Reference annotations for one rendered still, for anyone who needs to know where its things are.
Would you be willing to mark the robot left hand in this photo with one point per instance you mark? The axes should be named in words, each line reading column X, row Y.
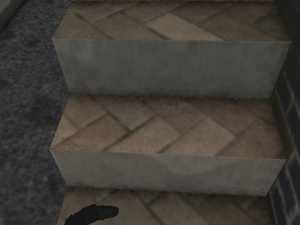
column 92, row 213

